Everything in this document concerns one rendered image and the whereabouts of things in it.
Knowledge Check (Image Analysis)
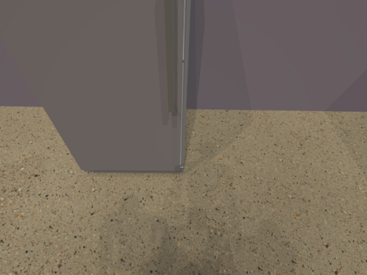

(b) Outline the fridge door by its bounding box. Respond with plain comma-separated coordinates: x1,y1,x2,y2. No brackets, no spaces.
0,0,184,171

